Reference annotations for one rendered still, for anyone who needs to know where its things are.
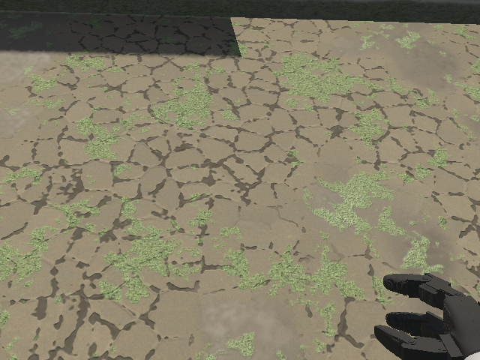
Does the right robot hand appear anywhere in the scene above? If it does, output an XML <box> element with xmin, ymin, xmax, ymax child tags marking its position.
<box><xmin>374</xmin><ymin>273</ymin><xmax>480</xmax><ymax>360</ymax></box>

